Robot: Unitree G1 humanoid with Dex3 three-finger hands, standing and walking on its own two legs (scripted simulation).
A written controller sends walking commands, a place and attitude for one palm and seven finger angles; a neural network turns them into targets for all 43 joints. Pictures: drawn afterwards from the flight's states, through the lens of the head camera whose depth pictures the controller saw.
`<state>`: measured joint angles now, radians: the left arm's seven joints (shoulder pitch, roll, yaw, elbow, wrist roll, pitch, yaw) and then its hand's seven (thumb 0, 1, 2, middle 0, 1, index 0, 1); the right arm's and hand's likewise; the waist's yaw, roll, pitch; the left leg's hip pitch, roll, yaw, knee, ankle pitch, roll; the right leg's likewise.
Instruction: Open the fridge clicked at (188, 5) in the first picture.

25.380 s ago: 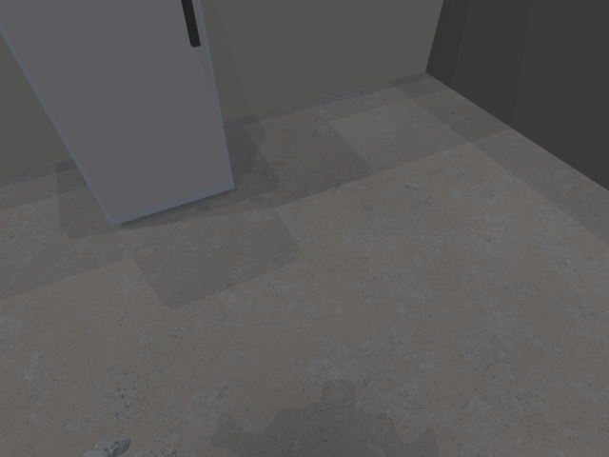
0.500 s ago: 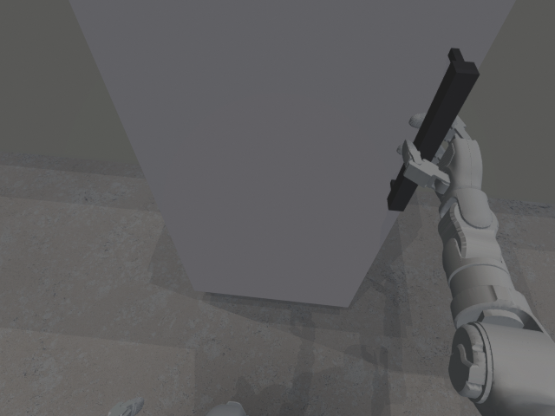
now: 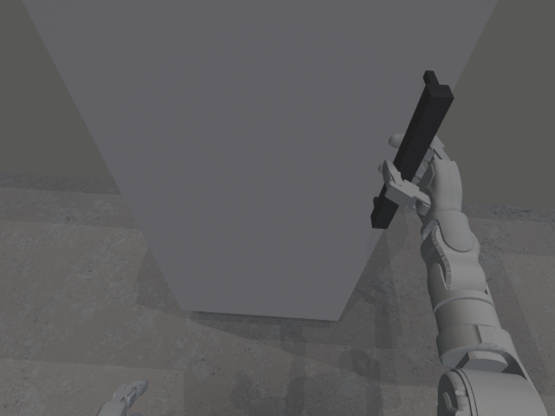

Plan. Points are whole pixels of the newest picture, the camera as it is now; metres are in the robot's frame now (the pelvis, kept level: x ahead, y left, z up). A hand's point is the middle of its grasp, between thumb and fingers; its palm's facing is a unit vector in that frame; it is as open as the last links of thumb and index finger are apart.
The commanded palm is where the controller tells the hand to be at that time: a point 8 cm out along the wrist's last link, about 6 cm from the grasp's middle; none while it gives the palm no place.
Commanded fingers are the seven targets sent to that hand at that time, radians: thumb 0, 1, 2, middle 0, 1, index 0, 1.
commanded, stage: pull the door a little, standing still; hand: right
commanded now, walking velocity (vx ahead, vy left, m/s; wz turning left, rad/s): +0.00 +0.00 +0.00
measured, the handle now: (400, 160) +0.48 -0.13 +0.11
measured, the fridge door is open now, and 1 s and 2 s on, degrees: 0 19 54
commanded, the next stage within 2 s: walk backward, drawing the door open in 0.32 s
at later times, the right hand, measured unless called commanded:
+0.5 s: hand (396, 224) +0.35 -0.11 +0.12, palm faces -0.10 +0.99 -0.08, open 6.9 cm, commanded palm +0.33 -0.16 +0.12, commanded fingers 0.00 -0.90 -0.90 0.45 1.40 0.45 1.40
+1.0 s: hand (380, 281) +0.27 -0.08 +0.12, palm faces +0.00 +0.99 -0.12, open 7.0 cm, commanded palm +0.24 -0.13 +0.12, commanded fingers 0.00 -0.90 -0.90 0.45 1.40 0.45 1.40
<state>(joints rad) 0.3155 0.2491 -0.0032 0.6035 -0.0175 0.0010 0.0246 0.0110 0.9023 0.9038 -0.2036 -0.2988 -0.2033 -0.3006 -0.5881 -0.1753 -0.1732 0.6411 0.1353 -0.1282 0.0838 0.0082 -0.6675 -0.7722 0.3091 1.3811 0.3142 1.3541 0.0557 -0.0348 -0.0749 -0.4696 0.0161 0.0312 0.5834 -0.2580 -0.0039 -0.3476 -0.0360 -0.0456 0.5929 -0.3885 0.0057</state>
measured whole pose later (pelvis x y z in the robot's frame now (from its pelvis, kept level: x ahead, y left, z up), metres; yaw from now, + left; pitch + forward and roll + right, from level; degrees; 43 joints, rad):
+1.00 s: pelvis +0.01 +0.02 +0.00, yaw -3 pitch +1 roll +0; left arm 0.12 0.20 -0.04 0.52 0.02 0.06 0.09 0.01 0.90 0.90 -0.20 -0.30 -0.20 -0.30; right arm 0.19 -0.11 0.15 -0.28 0.00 -0.07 -0.07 -0.02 -0.57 -0.73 0.37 1.37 0.28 1.33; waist 0.01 -0.04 0.04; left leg -0.30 0.03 0.09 0.62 -0.33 0.00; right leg -0.32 -0.01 -0.01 0.57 -0.20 0.00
